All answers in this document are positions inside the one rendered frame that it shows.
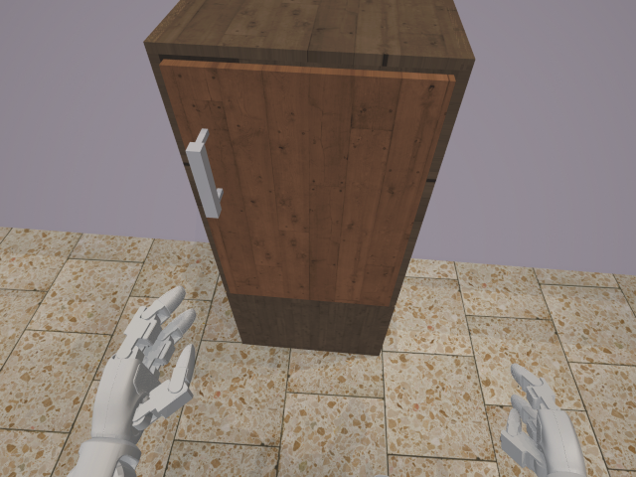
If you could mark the left robot forearm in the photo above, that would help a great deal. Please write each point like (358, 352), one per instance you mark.
(106, 457)

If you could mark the left robot hand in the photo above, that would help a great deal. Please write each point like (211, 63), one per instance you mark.
(132, 373)

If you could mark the right robot hand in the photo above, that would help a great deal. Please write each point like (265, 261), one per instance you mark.
(551, 444)

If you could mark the cupboard door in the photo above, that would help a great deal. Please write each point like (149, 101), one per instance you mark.
(322, 170)

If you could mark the handle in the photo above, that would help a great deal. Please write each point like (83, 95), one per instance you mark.
(199, 162)

